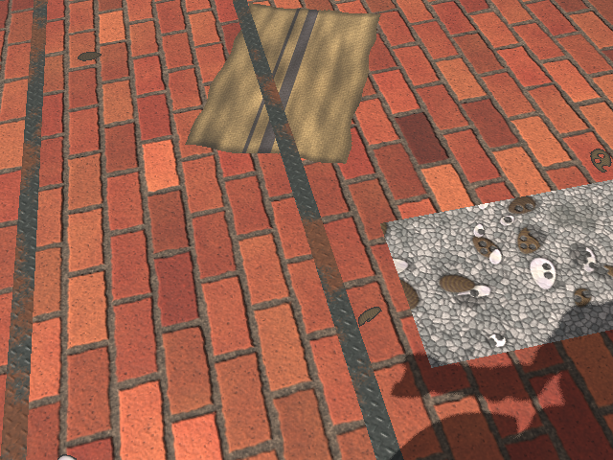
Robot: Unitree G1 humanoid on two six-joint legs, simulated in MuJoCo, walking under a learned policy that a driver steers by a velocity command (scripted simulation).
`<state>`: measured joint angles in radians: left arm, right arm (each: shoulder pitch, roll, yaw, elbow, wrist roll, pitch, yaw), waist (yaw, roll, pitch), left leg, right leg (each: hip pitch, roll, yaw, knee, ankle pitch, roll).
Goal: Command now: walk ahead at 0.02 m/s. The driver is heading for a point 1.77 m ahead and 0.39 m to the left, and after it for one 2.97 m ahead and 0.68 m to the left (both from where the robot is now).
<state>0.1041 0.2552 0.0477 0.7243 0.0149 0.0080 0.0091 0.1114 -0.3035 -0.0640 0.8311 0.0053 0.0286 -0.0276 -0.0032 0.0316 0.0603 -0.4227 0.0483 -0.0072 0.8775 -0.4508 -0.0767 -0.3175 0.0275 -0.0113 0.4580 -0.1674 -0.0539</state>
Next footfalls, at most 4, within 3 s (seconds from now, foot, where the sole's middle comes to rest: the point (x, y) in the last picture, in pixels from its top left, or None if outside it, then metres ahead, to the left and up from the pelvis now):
0.12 left None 0.04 0.15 -0.78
0.76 left None -0.02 0.17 -0.78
1.36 right None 0.34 0.00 -0.78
1.86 left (240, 367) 0.65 0.22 -0.78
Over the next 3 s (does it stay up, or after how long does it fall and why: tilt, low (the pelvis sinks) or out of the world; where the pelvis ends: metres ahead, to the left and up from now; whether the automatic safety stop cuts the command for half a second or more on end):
stays up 1.07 0.29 0.00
